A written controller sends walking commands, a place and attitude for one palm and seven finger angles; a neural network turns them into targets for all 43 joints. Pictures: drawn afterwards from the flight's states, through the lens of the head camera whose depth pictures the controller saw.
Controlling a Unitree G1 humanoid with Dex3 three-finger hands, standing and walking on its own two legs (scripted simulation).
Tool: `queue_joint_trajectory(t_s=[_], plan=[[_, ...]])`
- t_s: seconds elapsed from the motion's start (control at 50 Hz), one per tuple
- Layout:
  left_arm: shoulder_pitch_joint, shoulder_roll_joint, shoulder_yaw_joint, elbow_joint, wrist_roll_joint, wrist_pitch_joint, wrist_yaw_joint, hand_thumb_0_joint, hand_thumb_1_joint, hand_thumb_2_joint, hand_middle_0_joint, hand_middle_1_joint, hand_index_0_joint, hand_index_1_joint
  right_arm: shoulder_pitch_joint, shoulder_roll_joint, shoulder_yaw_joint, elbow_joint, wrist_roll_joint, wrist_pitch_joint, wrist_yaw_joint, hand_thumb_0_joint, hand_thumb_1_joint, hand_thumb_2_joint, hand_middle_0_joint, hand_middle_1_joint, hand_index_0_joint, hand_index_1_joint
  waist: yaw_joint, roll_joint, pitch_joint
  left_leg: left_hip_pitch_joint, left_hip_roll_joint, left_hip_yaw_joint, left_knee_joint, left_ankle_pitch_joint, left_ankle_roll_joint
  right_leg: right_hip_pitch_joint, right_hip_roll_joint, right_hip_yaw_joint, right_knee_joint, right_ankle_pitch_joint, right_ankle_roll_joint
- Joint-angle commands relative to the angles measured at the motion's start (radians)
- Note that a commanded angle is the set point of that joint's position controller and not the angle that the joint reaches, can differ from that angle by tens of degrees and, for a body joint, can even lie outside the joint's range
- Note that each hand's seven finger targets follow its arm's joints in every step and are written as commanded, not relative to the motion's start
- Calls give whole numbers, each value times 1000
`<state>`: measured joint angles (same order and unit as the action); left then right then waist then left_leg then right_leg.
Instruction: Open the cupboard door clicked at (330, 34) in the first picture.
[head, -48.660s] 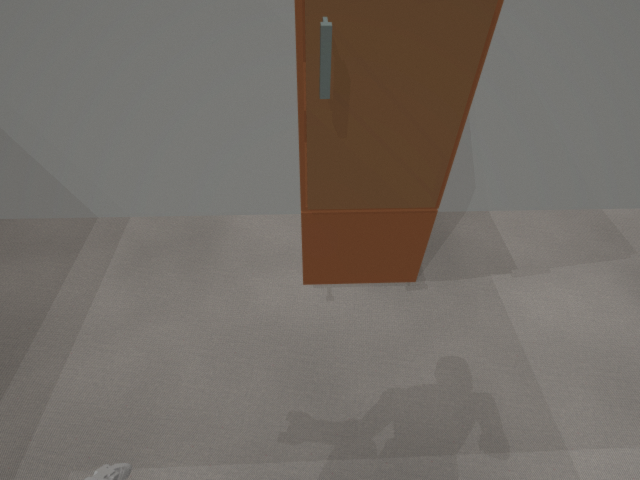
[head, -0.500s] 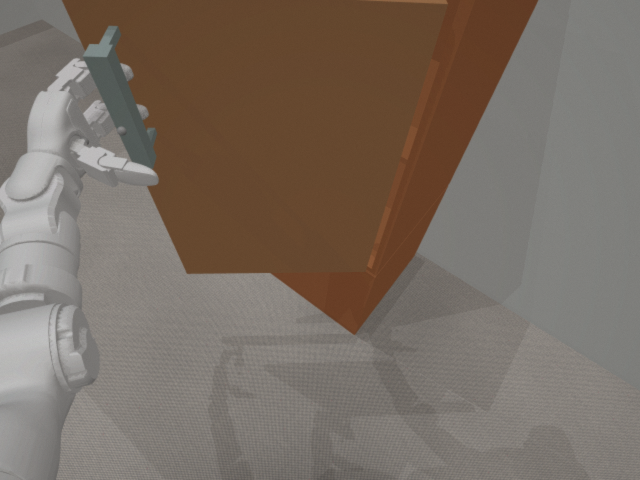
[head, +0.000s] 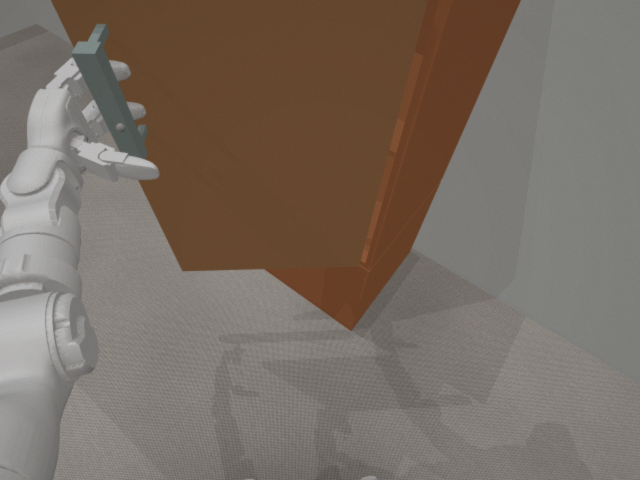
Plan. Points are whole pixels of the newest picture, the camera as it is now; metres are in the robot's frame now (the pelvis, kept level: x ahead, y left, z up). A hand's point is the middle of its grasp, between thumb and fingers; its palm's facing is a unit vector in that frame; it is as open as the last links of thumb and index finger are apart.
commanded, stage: slide the fingers in behind the handle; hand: left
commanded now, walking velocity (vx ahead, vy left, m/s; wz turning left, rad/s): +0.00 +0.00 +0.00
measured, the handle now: (119, 99) +0.56 +0.22 +0.16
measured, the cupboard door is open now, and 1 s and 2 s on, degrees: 40 41 80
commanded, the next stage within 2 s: close the thumb around the handle in 0.04 s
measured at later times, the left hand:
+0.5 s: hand (131, 123) +0.51 +0.19 +0.16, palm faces -0.01 -1.00 +0.01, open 10.3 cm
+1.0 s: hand (133, 125) +0.51 +0.19 +0.16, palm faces -0.01 -1.00 +0.00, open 5.5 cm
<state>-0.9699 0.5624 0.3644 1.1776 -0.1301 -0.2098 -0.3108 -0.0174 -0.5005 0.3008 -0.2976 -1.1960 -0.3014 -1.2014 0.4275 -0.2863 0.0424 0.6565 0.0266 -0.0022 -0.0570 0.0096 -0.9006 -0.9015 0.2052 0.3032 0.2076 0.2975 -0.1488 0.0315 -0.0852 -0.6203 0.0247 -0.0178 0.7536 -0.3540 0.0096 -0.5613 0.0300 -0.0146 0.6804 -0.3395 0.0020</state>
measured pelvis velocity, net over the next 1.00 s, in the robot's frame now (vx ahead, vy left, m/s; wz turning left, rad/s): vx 0.02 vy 0.00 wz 0.00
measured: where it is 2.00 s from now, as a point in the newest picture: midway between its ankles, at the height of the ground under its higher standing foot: outside the picture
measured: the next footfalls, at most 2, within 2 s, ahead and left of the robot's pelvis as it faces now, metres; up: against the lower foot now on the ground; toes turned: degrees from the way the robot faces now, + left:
none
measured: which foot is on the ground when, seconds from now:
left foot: down 0.00-1.00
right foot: down 0.00-1.00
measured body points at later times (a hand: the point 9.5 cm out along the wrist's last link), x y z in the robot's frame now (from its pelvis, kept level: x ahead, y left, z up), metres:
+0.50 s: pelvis +0.01 +0.00 +0.00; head +0.08 +0.01 +0.44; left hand +0.51 +0.25 +0.16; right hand +0.01 -0.27 -0.11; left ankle +0.00 +0.11 -0.71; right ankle -0.01 -0.13 -0.71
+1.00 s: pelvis +0.02 +0.00 +0.00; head +0.08 +0.01 +0.45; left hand +0.50 +0.25 +0.16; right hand +0.04 -0.27 -0.11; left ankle +0.00 +0.11 -0.71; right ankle -0.01 -0.13 -0.71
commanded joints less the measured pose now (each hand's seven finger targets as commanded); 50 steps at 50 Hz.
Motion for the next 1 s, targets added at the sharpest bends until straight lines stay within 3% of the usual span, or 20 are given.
queue_joint_trajectory(t_s=[0.0,0.06,0.12,0.14,0.24,0.32,0.34,0.36,0.4,0.46,0.52,0.62,0.66,0.72,0.74,0.8,0.84,0.92,0.94,0.98], plan=[[-528,238,4,-174,-21,-47,-12,0,-500,300,-300,-1200,-300,-1200,102,-172,-64,-62,5,-30,-16,0,-900,-900,200,300,200,300,-27,45,-310,249,-8,-22,-75,227,27,51,12,-9,-80,256,-14],[-546,230,2,-183,-14,-53,1,0,-500,300,-300,-1200,-300,-1200,107,-170,-66,-57,1,-37,-14,0,-900,-900,200,300,200,300,-22,92,-347,285,-8,-29,-70,246,22,33,12,-11,-75,246,-18],[-558,243,16,-188,-16,-64,17,0,-500,300,-300,-1200,-300,-1200,120,-173,-66,-54,-2,-42,-13,0,-900,-900,200,300,200,300,-31,67,-353,279,-8,-29,-62,253,26,34,13,-11,-73,246,-16],[-572,270,34,-199,-10,-67,21,0,-444,324,-304,-1206,-304,-1206,119,-174,-67,-51,-3,-44,-11,0,-900,-900,200,300,200,300,-24,79,-381,285,-6,-30,-64,257,24,41,14,-8,-69,255,-14],[-536,249,29,-225,-3,-75,21,0,-164,444,-324,-1236,-324,-1236,121,-171,-71,-59,-6,-44,-3,0,-900,-900,200,300,200,300,-6,120,-425,327,-5,-27,-51,326,17,45,18,-14,-53,300,-18],[-531,207,0,-223,-14,-64,21,0,60,540,-340,-1260,-340,-1260,124,-168,-70,-63,-2,-40,-4,0,-900,-900,200,300,200,300,-21,69,-384,305,-5,-23,-54,323,24,52,20,-19,-60,308,-17],[-527,244,32,-229,-8,-63,24,0,116,564,-344,-1266,-344,-1266,121,-170,-72,-60,-5,-39,-4,0,-900,-900,200,300,200,300,-8,89,-398,309,-4,-23,-55,332,22,57,20,-14,-59,318,-16],[-511,215,8,-214,-9,-54,21,0,172,588,-348,-1272,-348,-1272,121,-167,-72,-63,-2,-38,-2,0,-900,-900,200,300,200,300,-17,78,-383,305,-5,-19,-55,327,23,53,21,-14,-62,319,-15],[-502,244,27,-190,-6,-43,22,0,284,636,-356,-1284,-356,-1284,125,-170,-70,-60,-1,-33,-4,0,-900,-900,200,300,200,300,-15,38,-354,267,-5,-17,-61,315,26,72,19,-12,-65,327,-13],[-493,259,46,-240,-9,-54,19,0,452,708,-368,-1302,-368,-1302,122,-166,-71,-69,-3,-33,-3,0,-900,-900,200,300,200,300,2,86,-417,314,-7,-14,-49,380,24,92,19,-9,-54,378,-17],[-509,201,1,-251,-15,-64,15,0,620,780,-380,-1320,-380,-1320,123,-158,-71,-66,-3,-30,-2,0,-900,-900,200,300,200,300,-17,80,-388,328,-4,-19,-42,406,23,63,21,-19,-51,376,-17],[-479,237,42,-255,-24,-57,13,0,900,900,-400,-1350,-400,-1350,121,-163,-73,-69,-3,-26,-3,0,-900,-900,200,300,200,300,0,80,-419,340,-4,-15,-39,454,23,97,18,-17,-46,421,-18],[-448,212,32,-277,-22,-55,12,0,900,900,-400,-1350,-400,-1350,110,-156,-75,-77,-3,-24,2,0,-900,-900,200,300,200,300,15,101,-447,365,-3,-14,-36,485,18,101,19,-15,-43,442,-16],[-470,185,8,-273,-27,-50,20,0,900,900,-400,-1350,-400,-1350,110,-156,-73,-72,-3,-20,1,0,-900,-900,200,300,200,300,-8,58,-386,344,-3,-18,-39,470,23,86,21,-22,-50,428,-15],[-457,223,42,-283,-25,-50,23,0,900,900,-400,-1350,-400,-1350,107,-161,-77,-73,-3,-19,2,0,-900,-900,200,300,200,300,7,50,-408,343,-3,-16,-41,460,23,100,22,-16,-50,435,-13],[-459,190,12,-291,-23,-44,21,0,900,900,-400,-1350,-400,-1350,99,-155,-75,-76,0,-16,1,0,-900,-900,200,300,200,300,2,76,-398,350,-3,-13,-48,463,20,97,19,-17,-53,436,-15],[-450,213,30,-302,-23,-49,24,0,900,900,-400,-1350,-400,-1350,96,-157,-75,-75,0,-13,0,0,-900,-900,200,300,200,300,10,91,-412,365,-3,-16,-42,486,19,103,19,-16,-49,446,-17],[-449,158,-9,-324,-32,-52,25,0,900,900,-400,-1350,-400,-1350,90,-152,-74,-78,1,-15,0,0,-900,-900,200,300,200,300,3,98,-403,386,-1,-18,-41,496,19,85,19,-20,-52,431,-19],[-444,252,58,-290,-21,-49,31,0,900,900,-400,-1350,-400,-1350,94,-164,-74,-68,-1,-10,-3,0,-900,-900,200,300,200,300,13,66,-398,354,-1,-19,-44,471,20,98,19,-15,-52,434,-17],[-404,217,33,-306,-22,-50,24,0,900,900,-400,-1350,-400,-1350,84,-157,-74,-85,2,-9,-2,0,-900,-900,200,300,200,300,23,57,-408,348,-5,-17,-55,460,20,124,18,-16,-50,434,-18]])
